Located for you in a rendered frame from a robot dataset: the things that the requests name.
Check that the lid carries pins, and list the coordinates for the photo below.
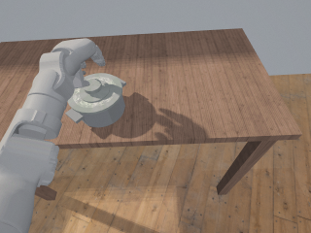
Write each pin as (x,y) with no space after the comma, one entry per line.
(92,104)

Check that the table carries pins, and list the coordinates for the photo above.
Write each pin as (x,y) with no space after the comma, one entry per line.
(188,87)

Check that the robot left forearm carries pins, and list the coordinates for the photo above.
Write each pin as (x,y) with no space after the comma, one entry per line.
(41,114)

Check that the left robot upper arm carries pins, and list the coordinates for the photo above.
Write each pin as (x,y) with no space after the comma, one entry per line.
(25,164)

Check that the knob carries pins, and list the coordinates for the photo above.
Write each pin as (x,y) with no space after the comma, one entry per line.
(94,86)

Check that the pot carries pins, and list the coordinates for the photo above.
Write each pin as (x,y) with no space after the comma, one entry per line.
(103,119)

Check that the robot left hand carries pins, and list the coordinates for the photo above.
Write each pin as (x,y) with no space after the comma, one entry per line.
(85,49)

